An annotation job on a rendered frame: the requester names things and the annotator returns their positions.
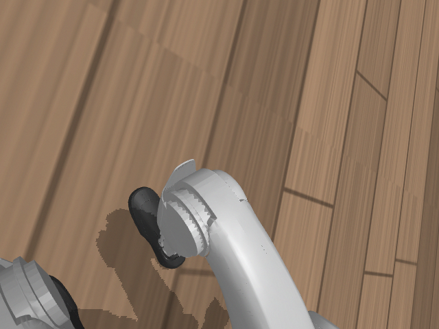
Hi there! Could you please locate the right robot hand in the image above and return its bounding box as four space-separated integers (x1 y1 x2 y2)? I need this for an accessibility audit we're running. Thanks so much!
308 310 340 329

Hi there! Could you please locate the right robot foot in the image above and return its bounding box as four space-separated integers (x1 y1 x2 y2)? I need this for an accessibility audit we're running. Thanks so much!
128 187 185 269

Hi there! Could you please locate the left robot foot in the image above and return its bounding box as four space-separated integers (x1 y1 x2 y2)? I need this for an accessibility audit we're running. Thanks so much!
49 275 85 329

